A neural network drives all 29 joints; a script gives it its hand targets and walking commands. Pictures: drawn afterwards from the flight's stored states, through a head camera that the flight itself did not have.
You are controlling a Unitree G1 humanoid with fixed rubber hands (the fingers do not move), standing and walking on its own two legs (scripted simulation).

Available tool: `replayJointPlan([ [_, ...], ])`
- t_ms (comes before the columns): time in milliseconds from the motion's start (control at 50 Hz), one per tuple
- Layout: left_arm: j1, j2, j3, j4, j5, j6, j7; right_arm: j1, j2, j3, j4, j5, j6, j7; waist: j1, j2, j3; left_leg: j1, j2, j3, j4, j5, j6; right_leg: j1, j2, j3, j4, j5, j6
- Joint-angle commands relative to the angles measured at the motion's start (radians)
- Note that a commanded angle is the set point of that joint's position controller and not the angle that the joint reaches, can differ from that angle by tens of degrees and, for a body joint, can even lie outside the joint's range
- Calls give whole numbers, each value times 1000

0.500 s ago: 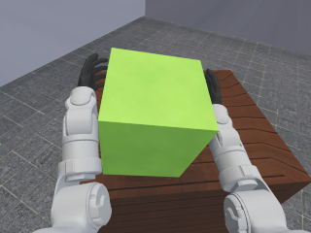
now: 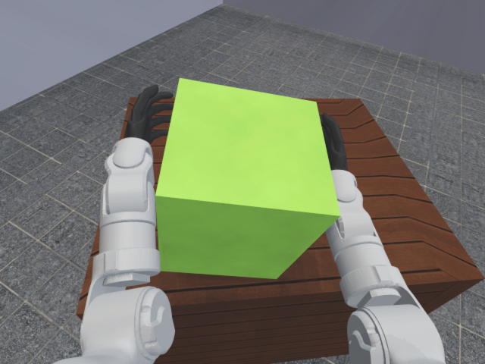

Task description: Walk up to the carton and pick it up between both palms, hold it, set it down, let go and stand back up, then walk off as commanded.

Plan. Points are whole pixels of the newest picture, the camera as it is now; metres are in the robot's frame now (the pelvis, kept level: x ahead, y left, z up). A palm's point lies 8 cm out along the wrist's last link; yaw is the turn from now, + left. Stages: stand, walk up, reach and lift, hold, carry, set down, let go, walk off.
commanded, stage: set down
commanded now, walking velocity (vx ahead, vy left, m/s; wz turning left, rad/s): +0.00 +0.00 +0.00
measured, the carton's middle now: (233, 190) +0.36 -0.01 +0.10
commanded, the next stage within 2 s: none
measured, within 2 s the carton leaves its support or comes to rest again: neither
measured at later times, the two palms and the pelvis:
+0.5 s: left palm (145, 152) +0.42 +0.13 +0.14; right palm (328, 178) +0.36 -0.17 +0.12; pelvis +0.01 +0.00 +0.00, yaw +0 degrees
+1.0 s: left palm (151, 158) +0.43 +0.12 +0.12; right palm (326, 187) +0.36 -0.17 +0.10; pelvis +0.01 +0.00 +0.00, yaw +0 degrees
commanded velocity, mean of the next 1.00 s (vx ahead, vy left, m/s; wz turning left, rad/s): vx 0.00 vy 0.00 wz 0.00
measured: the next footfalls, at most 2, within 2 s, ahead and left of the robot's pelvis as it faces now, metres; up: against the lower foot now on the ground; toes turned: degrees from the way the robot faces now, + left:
none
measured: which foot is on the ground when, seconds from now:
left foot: down 0.00-1.00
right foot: down 0.00-1.00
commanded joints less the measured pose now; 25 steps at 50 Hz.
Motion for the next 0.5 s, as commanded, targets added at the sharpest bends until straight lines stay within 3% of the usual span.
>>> replayJointPlan([
  [0,-291,-477,-382,75,-71,-32,-104,-554,424,293,-221,2,-90,89,-12,90,-468,102,-74,87,-41,345,-24,137,40,-112,0,383,31],
  [100,-275,-492,-417,58,-90,-40,-104,-552,438,319,-259,-3,-100,75,-28,89,-481,104,-74,83,-30,381,-30,154,37,-108,14,477,39],
  [140,-274,-493,-425,52,-98,-47,-103,-565,452,333,-283,5,-106,71,-20,83,-518,105,-72,82,-31,385,-29,163,38,-106,15,494,39],
  [200,-292,-484,-420,71,-89,-57,-102,-542,444,302,-246,-16,-104,73,-36,102,-503,101,-73,88,-36,357,-36,132,37,-114,6,444,37],
  [360,-322,-477,-373,157,-64,-80,-113,-515,439,228,-192,-64,-108,80,-35,109,-434,67,-67,97,-71,258,-32,91,34,-115,-20,302,29],
  [480,-351,-480,-356,186,-52,-106,-118,-507,464,194,-173,-86,-110,87,-29,120,-426,42,-69,109,-86,229,-30,72,31,-111,-20,286,28],
])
